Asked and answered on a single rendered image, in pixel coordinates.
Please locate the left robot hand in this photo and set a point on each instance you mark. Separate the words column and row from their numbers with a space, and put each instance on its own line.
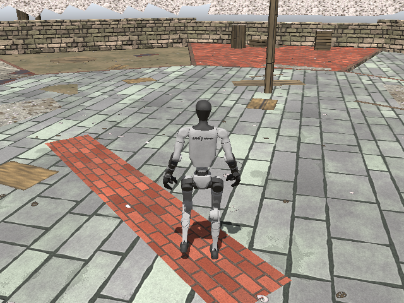
column 170, row 180

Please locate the robot right forearm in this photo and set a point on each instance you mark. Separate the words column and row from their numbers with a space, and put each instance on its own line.
column 233, row 167

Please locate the robot left forearm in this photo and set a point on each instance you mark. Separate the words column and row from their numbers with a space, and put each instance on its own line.
column 171, row 167

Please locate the right robot foot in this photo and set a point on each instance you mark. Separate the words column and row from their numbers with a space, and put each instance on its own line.
column 214, row 254

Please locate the right robot hand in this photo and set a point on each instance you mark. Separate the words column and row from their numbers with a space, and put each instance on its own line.
column 231, row 178

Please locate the robot right shin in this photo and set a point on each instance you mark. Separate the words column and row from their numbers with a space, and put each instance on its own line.
column 215, row 230

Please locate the right robot upper arm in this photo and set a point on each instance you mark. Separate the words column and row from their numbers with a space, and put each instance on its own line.
column 222, row 133

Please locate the left robot upper arm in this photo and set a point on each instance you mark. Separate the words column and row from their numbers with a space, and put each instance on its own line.
column 182, row 133

